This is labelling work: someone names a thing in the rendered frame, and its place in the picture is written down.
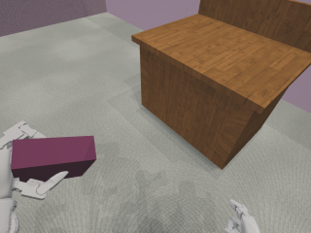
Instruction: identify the right robot hand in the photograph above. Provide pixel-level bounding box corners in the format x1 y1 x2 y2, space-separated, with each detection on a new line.
225 199 260 233

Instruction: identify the left robot forearm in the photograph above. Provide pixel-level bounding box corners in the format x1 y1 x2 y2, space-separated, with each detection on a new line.
0 198 19 233

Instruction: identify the left robot hand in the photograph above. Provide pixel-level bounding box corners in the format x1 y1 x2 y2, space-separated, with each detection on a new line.
0 120 69 201

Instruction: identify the sponge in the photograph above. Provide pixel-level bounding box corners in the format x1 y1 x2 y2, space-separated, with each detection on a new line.
11 135 97 183

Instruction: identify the table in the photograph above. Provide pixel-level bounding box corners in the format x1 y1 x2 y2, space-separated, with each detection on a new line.
131 0 311 170

